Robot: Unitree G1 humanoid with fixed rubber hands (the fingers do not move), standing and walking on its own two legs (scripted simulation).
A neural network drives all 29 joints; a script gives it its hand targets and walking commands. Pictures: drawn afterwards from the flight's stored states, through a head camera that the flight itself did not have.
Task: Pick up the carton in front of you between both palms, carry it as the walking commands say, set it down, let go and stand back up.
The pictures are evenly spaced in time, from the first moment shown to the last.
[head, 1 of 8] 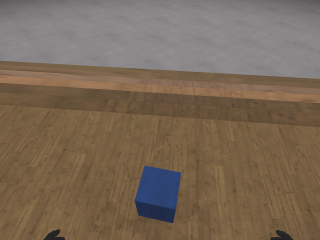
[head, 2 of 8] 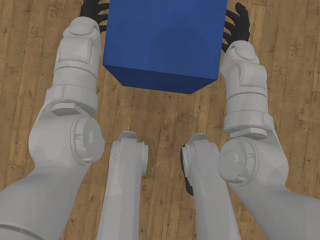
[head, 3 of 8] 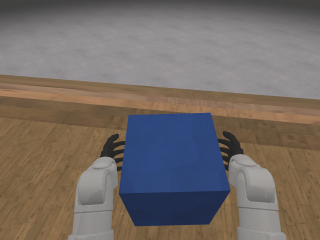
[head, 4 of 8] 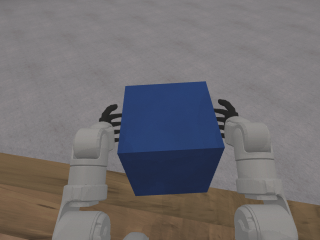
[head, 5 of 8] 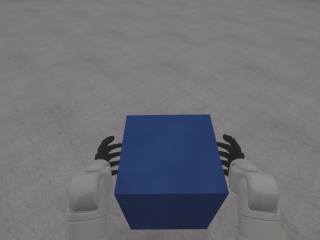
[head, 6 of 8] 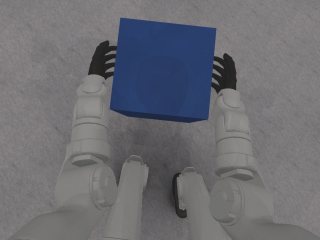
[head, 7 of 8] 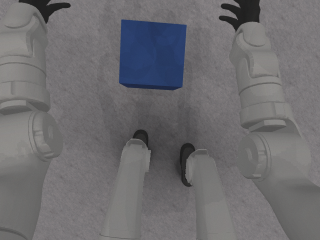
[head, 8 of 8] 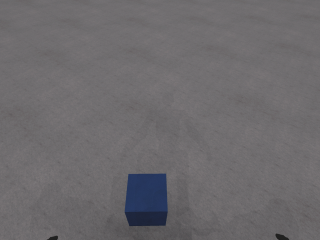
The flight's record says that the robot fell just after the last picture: no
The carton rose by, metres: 0.70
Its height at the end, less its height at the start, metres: -0.81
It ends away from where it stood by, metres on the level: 4.09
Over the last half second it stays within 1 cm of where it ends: yes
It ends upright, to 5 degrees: yes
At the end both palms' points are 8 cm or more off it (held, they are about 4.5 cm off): yes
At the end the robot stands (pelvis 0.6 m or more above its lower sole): yes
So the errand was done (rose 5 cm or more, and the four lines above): yes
